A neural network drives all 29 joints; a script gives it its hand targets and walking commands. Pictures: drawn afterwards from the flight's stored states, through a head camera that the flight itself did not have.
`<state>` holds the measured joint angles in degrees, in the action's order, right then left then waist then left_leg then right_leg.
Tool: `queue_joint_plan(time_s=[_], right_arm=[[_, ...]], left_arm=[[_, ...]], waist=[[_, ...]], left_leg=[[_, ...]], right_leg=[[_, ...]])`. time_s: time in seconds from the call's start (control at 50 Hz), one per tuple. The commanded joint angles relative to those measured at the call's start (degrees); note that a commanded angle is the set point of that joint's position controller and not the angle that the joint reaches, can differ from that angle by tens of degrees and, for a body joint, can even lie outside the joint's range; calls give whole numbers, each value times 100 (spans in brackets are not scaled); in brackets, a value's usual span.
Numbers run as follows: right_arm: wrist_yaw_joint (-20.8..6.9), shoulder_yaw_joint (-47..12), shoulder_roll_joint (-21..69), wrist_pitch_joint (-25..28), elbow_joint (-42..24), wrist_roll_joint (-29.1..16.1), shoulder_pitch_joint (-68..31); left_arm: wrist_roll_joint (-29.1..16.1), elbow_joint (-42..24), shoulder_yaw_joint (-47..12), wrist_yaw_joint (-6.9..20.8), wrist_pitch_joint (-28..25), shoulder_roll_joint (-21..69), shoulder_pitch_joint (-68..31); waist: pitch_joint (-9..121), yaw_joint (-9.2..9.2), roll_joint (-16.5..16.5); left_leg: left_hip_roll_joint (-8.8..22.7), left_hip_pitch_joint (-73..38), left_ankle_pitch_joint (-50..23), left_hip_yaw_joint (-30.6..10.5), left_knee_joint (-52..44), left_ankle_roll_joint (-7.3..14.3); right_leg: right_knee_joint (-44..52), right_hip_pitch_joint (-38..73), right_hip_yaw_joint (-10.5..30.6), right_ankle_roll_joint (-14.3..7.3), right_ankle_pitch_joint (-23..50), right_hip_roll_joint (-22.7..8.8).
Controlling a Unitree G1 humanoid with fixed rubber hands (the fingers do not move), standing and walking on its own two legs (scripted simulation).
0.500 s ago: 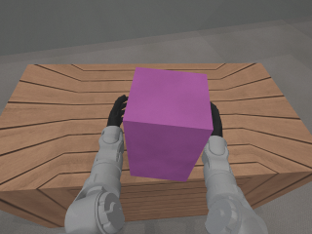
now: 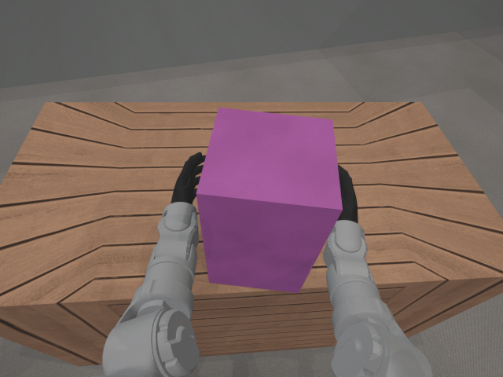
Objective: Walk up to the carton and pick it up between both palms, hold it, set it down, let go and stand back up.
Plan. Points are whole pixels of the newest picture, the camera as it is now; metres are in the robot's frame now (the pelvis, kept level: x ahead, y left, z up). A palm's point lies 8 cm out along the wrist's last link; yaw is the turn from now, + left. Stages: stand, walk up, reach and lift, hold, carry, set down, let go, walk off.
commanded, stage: reach and lift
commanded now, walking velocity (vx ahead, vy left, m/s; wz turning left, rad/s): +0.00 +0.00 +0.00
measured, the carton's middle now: (263, 211) +0.39 +0.00 +0.03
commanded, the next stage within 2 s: none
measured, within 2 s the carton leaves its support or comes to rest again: leaves its support in 0.42 s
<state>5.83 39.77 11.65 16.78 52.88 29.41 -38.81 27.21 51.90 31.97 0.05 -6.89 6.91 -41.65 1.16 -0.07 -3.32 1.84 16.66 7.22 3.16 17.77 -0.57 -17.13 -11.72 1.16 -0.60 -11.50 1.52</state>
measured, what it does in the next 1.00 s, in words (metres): stands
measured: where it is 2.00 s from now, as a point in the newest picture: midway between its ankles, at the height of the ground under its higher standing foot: outside the picture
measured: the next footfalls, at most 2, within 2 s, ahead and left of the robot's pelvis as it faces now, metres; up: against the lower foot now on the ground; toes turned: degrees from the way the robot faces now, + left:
none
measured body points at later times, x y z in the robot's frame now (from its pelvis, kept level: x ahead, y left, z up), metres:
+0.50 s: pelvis -0.01 +0.00 +0.00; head +0.02 +0.03 +0.45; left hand +0.39 +0.14 +0.05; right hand +0.38 -0.13 +0.06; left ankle +0.01 +0.12 -0.75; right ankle -0.04 -0.11 -0.75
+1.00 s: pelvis -0.02 +0.01 +0.00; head -0.04 +0.04 +0.45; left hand +0.38 +0.16 +0.10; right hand +0.37 -0.11 +0.10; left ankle +0.01 +0.12 -0.75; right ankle -0.04 -0.11 -0.75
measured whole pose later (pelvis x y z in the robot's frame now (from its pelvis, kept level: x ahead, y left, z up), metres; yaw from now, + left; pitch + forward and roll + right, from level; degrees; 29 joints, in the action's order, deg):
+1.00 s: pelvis -0.02 +0.01 +0.00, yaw +1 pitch -2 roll +0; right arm 9.3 24.2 6.8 12.5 57.7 11.7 -39.2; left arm 21.9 43.9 22.9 -1.8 6.4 4.8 -40.0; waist 0.4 0.0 -4.7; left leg 1.4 8.3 5.9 2.6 16.5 -0.2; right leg -14.6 -2.5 0.3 -0.3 -9.8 1.1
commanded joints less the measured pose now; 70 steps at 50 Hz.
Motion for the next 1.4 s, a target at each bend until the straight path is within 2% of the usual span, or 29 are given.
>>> queue_joint_plan(time_s=[0.0,0.24,0.38,0.58,0.78,1.0,1.18,1.38], right_arm=[[-853,-1786,2498,450,149,372,-3035],[-756,-2111,2452,1118,367,337,-3538],[-684,-2257,2336,1159,604,132,-3689],[-630,-2553,2404,915,436,-264,-4122],[-589,-3005,2239,321,183,-945,-4058],[-589,-3387,1779,-161,-579,-1758,-4417],[-573,-3658,1669,-643,-949,-2232,-4684],[-445,-4076,1627,-1137,-1361,-2714,-4800]], left_arm=[[125,59,-1428,445,-132,2605,-2847],[-30,-31,-1838,317,-638,2781,-3370],[-160,-47,-2035,296,-644,2775,-3588],[-442,-268,-2328,323,-439,2805,-4128],[-512,-606,-2367,521,361,2799,-3745],[-818,-1674,-3074,539,1388,3131,-3694],[-1027,-2098,-3345,502,1988,3185,-3730],[-1051,-2537,-3322,599,2648,3058,-3526]], waist=[[2861,39,320],[3507,46,374],[3417,10,349],[3580,17,418],[2738,69,286],[2670,-135,512],[2463,-177,548],[2144,-183,385]], left_leg=[[44,-1716,-2109,477,263,-40],[82,-1670,-2519,453,329,-176],[46,-1584,-2015,450,165,-150],[-34,-1504,-1387,471,34,-99],[-82,-1948,-1373,454,-68,-24],[-35,-2838,-1942,305,188,-199],[-58,-2830,-1450,194,135,-153],[-147,-2788,-1282,147,76,-34]], right_leg=[[-165,571,-691,406,3021,-144],[-271,842,-711,346,3650,-132],[-162,965,-668,306,3277,-140],[-82,1057,-561,274,2768,-185],[127,1198,-561,323,2364,-145],[371,753,-726,186,1649,21],[368,665,-704,201,1207,-1],[365,897,-639,294,1259,4]])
